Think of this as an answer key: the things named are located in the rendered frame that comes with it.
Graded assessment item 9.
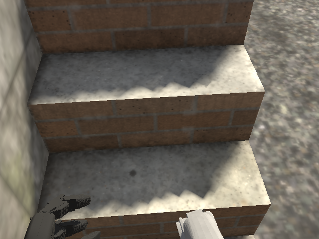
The robot right shin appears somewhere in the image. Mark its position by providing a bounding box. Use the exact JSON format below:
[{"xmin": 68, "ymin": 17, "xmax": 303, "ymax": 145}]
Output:
[{"xmin": 203, "ymin": 211, "xmax": 217, "ymax": 224}]

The robot right thigh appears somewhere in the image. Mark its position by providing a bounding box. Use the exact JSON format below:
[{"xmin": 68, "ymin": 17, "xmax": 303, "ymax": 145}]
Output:
[{"xmin": 175, "ymin": 209, "xmax": 224, "ymax": 239}]

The robot left hand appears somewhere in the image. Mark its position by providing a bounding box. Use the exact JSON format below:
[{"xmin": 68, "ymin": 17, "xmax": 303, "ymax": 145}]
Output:
[{"xmin": 24, "ymin": 194, "xmax": 101, "ymax": 239}]

